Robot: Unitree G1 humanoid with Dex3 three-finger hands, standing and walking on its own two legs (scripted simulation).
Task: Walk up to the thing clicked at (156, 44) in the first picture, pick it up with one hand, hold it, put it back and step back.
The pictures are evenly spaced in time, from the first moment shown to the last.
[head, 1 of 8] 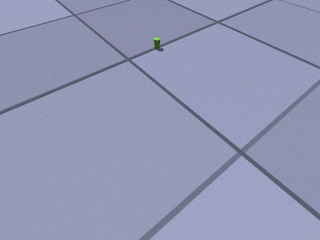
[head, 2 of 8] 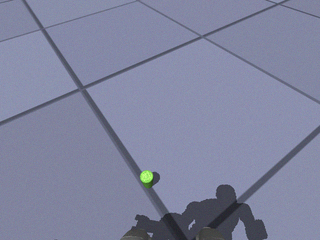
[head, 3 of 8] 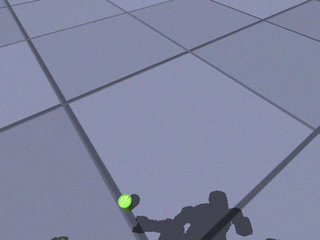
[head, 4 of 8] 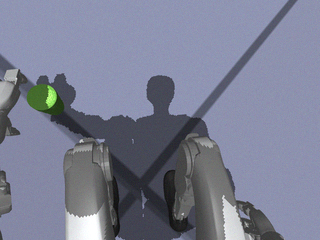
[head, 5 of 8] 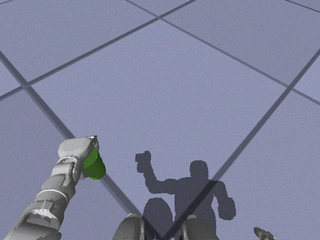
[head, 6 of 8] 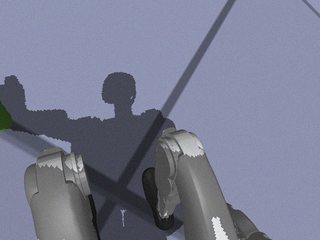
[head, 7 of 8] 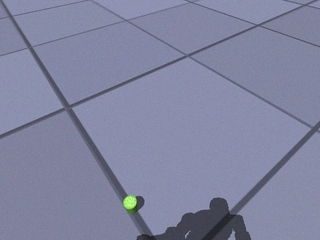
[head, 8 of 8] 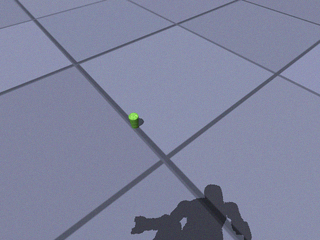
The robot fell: no
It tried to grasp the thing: yes
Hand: left
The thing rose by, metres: 0.63
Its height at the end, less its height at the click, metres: +0.00
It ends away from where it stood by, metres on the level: 0.02
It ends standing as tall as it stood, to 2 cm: yes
